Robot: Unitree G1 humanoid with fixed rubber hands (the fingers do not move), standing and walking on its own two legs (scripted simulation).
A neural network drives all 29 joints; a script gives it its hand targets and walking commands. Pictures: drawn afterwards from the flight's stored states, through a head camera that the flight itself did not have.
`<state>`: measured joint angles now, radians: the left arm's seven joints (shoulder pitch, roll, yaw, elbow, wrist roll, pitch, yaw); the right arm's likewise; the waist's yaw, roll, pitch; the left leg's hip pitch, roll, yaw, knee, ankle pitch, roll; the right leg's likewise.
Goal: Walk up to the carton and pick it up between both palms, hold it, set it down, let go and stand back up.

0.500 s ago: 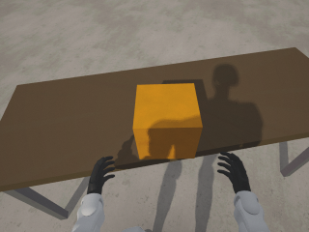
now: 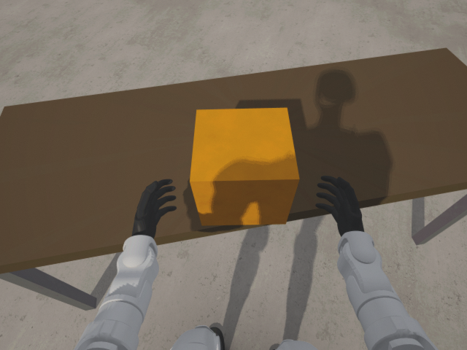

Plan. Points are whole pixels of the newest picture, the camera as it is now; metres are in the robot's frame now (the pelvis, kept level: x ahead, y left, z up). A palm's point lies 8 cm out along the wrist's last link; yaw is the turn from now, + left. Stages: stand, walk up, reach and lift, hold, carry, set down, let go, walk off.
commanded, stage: reach and lift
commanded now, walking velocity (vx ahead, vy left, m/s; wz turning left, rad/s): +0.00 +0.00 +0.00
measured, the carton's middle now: (242, 169) +0.46 +0.02 -0.04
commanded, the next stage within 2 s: none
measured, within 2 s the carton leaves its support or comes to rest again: neither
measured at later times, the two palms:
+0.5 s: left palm (149, 175) +0.39 +0.19 +0.04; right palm (346, 171) +0.39 -0.17 +0.05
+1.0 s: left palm (131, 127) +0.44 +0.21 +0.12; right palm (331, 112) +0.48 -0.14 +0.12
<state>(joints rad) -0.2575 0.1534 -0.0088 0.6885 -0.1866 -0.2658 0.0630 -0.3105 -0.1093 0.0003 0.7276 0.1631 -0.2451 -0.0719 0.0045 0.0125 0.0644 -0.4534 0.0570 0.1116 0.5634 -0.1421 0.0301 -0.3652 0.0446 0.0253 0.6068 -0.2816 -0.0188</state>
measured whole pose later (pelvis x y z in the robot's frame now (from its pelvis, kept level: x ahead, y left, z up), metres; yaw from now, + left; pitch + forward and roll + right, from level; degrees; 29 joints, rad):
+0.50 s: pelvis +0.01 +0.00 +0.00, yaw -2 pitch +4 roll +0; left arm -0.50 0.17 0.14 0.65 -0.11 -0.02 0.08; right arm -0.59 -0.15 0.03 0.73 0.23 -0.03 -0.09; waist 0.00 -0.01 0.08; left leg -0.46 0.06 0.15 0.56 -0.17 0.03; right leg -0.39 0.05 0.06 0.62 -0.29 -0.02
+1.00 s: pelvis +0.05 -0.01 +0.02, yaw +3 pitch +6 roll -1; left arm -0.67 0.20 0.10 0.64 -0.10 0.25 0.07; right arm -0.74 -0.16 0.01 0.83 0.27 0.10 -0.19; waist 0.02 -0.02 -0.06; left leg -0.39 0.05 0.05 0.42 -0.14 0.00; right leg -0.24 0.05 -0.03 0.37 -0.24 -0.03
